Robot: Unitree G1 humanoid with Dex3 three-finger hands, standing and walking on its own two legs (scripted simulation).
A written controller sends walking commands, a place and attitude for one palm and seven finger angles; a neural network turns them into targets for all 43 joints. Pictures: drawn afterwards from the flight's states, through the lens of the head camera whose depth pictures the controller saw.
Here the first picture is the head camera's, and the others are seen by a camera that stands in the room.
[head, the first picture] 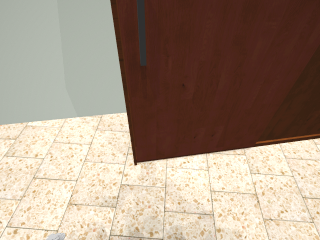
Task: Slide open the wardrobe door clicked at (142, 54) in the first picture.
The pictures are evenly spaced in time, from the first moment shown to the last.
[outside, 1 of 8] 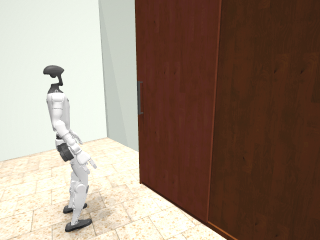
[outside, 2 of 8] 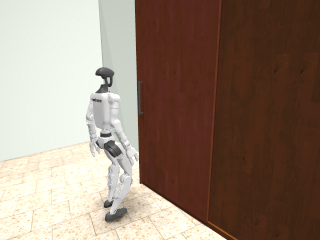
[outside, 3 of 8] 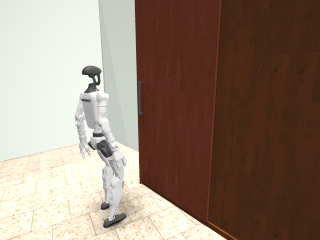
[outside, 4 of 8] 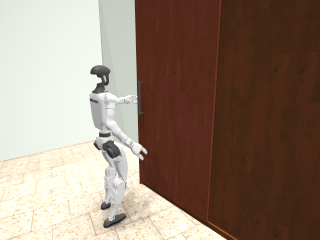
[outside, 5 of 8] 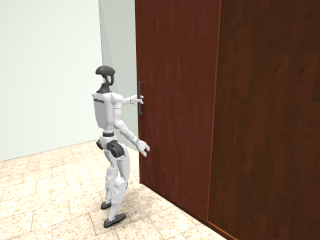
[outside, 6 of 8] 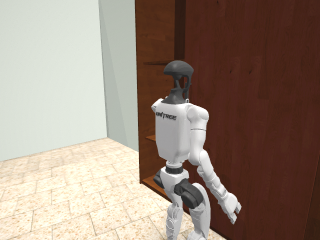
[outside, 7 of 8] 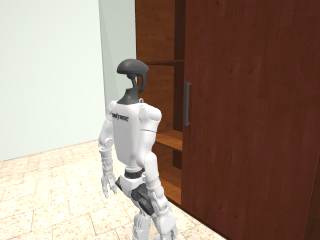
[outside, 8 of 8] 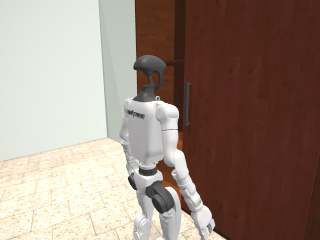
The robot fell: no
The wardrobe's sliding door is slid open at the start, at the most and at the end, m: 0.00 0.62 0.62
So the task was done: yes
